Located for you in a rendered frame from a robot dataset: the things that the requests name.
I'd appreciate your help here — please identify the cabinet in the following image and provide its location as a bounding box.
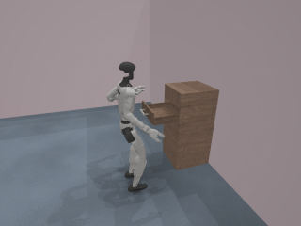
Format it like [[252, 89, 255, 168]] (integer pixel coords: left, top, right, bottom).
[[163, 81, 219, 170]]

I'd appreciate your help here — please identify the drawer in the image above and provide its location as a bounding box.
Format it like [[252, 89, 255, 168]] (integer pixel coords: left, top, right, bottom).
[[142, 100, 180, 125]]

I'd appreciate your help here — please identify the handle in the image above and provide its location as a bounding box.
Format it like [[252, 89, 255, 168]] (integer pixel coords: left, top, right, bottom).
[[139, 109, 149, 116]]

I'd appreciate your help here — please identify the robot left upper arm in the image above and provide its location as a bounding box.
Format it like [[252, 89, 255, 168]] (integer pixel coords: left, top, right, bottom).
[[106, 81, 121, 102]]

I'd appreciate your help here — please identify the robot right forearm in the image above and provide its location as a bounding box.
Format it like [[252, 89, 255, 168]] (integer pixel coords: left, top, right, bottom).
[[126, 113, 151, 134]]

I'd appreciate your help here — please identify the robot left thigh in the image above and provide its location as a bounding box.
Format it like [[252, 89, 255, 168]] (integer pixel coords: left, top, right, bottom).
[[130, 125, 137, 154]]

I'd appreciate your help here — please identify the robot right upper arm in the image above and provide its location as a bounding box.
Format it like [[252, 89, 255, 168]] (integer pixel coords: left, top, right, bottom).
[[123, 88, 135, 120]]

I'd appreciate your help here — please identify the robot right hand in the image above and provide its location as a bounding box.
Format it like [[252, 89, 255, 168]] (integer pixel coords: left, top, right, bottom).
[[148, 129, 165, 143]]

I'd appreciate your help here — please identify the right robot foot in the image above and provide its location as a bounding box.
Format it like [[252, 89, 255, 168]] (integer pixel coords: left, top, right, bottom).
[[128, 183, 148, 192]]

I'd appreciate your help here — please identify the robot left hand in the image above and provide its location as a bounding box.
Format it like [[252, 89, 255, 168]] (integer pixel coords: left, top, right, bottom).
[[134, 85, 145, 95]]

